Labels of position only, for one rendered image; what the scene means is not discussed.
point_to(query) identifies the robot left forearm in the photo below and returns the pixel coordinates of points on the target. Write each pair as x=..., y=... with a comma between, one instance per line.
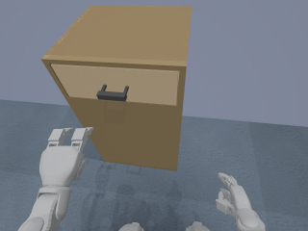
x=49, y=209

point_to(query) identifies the handle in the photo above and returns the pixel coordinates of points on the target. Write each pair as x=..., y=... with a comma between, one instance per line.
x=112, y=95

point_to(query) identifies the drawer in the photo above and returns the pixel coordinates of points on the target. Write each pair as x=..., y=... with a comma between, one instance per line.
x=153, y=86

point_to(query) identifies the cabinet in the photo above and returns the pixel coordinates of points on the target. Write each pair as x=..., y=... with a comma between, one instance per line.
x=140, y=37

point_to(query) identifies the right robot shin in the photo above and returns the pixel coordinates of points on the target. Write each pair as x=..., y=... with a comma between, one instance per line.
x=197, y=223

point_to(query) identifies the left robot hand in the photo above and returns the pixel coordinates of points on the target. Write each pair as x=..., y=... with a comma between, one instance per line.
x=61, y=164

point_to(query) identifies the robot right forearm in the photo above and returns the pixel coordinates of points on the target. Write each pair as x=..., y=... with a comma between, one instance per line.
x=248, y=220

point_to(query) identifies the right robot hand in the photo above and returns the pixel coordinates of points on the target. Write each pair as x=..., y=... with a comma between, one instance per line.
x=231, y=201

